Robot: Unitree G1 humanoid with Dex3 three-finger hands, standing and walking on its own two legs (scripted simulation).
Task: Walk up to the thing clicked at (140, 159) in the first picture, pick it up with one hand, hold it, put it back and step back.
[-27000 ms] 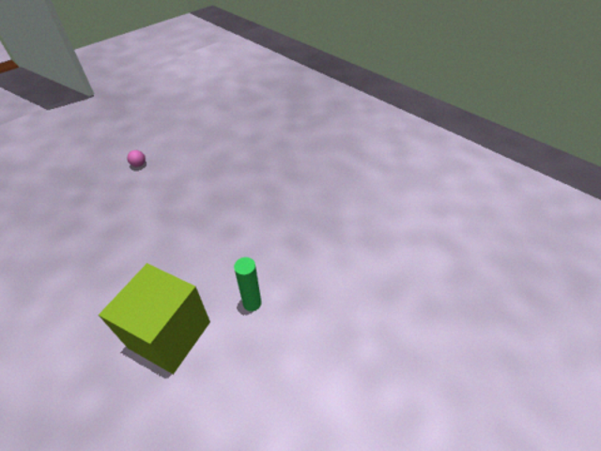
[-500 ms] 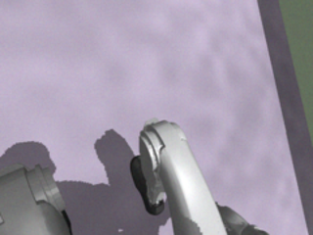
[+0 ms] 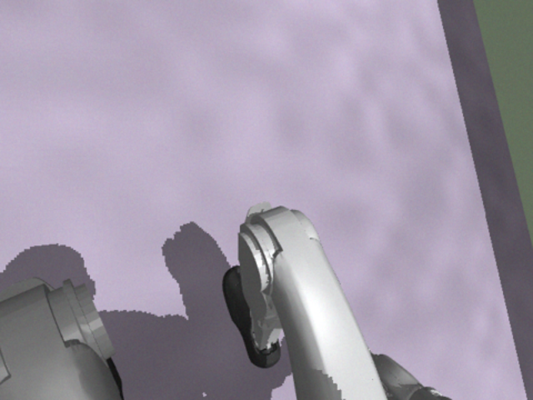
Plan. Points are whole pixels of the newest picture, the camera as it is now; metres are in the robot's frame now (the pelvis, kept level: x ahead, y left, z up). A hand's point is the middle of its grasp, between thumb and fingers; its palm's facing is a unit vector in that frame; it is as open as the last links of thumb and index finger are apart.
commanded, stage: settle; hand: left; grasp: from above
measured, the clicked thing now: out of the picture +0.46 +0.35 -0.25
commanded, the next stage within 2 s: lift in 0.74 s
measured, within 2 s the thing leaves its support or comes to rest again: leaves its support in 0.02 s
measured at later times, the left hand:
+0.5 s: hand out of the picture +0.44 +0.35 -0.12, palm faces -0.43 -0.11 -0.90, open 10.6 cm
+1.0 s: hand out of the picture +0.44 +0.35 -0.07, palm faces -0.43 -0.11 -0.90, open 10.7 cm
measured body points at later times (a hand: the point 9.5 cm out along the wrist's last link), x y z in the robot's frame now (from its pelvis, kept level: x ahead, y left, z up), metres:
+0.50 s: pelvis +0.00 -0.01 +0.03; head +0.22 +0.10 +0.41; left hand +0.46 +0.35 -0.07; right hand +0.09 -0.27 -0.07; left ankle +0.06 +0.13 -0.27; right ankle +0.12 -0.14 -0.27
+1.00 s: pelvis -0.01 -0.01 +0.05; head +0.21 +0.08 +0.44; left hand +0.45 +0.35 -0.02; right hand +0.06 -0.28 -0.05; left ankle +0.06 +0.13 -0.27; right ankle +0.12 -0.14 -0.27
